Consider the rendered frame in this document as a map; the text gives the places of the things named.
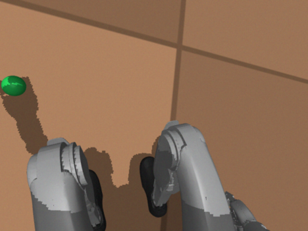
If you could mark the left robot foot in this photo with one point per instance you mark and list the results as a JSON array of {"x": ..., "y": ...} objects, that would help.
[{"x": 98, "y": 195}]

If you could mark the right robot foot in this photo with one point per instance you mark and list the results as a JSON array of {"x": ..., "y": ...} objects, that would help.
[{"x": 147, "y": 180}]

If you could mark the right robot arm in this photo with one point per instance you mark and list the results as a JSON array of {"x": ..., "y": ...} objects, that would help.
[{"x": 254, "y": 226}]

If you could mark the ball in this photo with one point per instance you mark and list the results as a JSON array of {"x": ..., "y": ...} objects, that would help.
[{"x": 13, "y": 85}]

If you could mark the right robot hand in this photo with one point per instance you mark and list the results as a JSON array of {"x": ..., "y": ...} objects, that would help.
[{"x": 240, "y": 213}]

